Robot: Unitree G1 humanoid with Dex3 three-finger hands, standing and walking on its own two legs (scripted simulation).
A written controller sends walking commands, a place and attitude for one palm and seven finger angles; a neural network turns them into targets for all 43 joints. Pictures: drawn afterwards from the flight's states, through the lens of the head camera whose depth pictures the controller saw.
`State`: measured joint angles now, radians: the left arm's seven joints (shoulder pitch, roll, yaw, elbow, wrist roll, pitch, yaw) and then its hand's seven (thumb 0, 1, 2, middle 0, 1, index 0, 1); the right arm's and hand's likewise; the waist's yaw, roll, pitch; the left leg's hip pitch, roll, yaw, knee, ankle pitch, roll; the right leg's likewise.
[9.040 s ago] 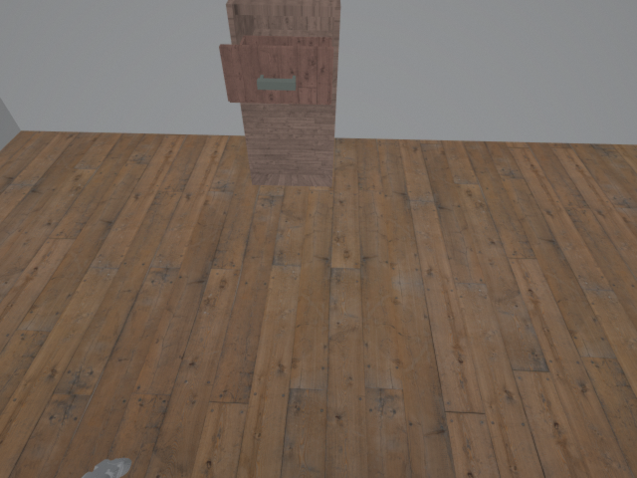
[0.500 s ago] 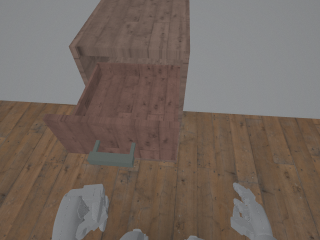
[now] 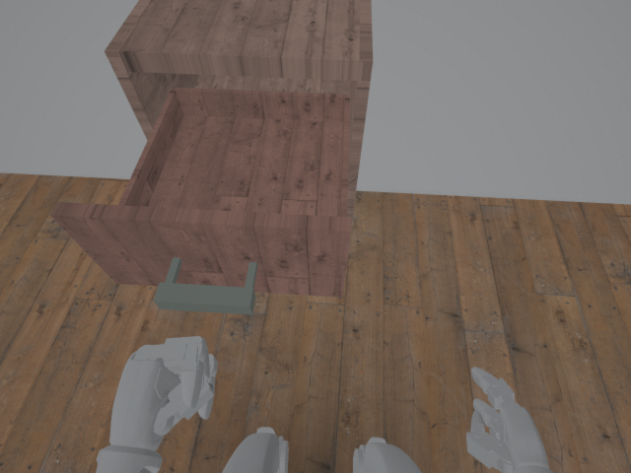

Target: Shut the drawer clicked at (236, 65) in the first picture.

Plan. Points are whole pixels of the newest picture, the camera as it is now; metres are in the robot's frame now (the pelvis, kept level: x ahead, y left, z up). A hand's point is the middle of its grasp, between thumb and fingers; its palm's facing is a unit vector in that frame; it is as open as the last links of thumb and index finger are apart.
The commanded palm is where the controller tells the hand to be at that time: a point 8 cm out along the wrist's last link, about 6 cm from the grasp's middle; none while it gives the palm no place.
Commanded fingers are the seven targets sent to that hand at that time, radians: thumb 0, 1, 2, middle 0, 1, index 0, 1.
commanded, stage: bring the fist close to the handle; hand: left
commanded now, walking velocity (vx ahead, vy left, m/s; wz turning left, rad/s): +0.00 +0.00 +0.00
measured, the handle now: (210, 282) +0.35 +0.15 +0.01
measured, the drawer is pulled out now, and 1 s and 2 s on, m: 0.28 0.28 0.17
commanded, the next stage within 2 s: push the drawer shut in 0.70 s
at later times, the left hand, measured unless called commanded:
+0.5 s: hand (222, 363) +0.25 +0.12 +0.02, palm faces -0.09 -1.00 +0.00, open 3.3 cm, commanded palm +0.23 +0.17 +0.01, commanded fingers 0.00 0.90 0.90 -1.40 -1.60 -1.40 -1.60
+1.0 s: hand (232, 346) +0.27 +0.11 +0.02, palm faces -0.09 -1.00 -0.02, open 3.3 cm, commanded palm +0.26 +0.17 +0.01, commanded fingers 0.00 0.90 0.90 -1.40 -1.60 -1.40 -1.60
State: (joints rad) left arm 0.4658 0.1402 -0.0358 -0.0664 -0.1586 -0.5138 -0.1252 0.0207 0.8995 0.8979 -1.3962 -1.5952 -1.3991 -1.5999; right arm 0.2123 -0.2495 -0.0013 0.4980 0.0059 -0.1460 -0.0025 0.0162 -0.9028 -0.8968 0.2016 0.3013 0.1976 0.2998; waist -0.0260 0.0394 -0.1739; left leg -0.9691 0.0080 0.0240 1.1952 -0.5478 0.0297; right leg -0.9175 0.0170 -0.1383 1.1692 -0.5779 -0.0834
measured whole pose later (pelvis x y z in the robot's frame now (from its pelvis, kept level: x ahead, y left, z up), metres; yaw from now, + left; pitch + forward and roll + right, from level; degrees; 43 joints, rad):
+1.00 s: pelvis +0.00 +0.03 -0.02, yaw -1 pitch +22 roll -2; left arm 0.19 0.11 -0.14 0.07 -0.05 -0.42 0.04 0.02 0.90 0.90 -1.40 -1.60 -1.40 -1.60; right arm 0.20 -0.23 0.04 0.47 -0.01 -0.03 0.02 0.01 -0.90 -0.90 0.20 0.30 0.20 0.30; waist -0.02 0.05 -0.19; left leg -1.08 -0.01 0.04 1.28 -0.57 0.07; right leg -1.03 0.00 -0.13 1.24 -0.59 -0.05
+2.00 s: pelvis -0.02 +0.02 -0.01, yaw -2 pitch +23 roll -2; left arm -0.38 0.17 0.05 0.63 -0.09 -0.47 0.02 -0.03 0.81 0.89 -1.40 -1.59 -1.40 -1.60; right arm 0.25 -0.25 0.02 0.59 -0.01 0.01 0.03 0.01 -0.90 -0.90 0.20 0.30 0.20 0.30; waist -0.09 0.04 -0.17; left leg -1.11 0.01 0.05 1.25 -0.54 0.07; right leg -1.07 0.01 -0.11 1.22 -0.55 -0.05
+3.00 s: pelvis -0.02 +0.02 -0.03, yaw -3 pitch +28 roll -3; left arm -0.92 0.34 0.30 1.17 -0.01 -0.53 0.00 0.03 0.82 0.89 -1.40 -1.59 -1.40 -1.60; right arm 0.33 -0.26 0.04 0.63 -0.05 0.06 0.05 0.01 -0.90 -0.90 0.20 0.30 0.20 0.30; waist -0.20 0.05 -0.16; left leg -1.25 0.04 0.05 1.29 -0.54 0.06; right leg -1.21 0.04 -0.11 1.25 -0.54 -0.06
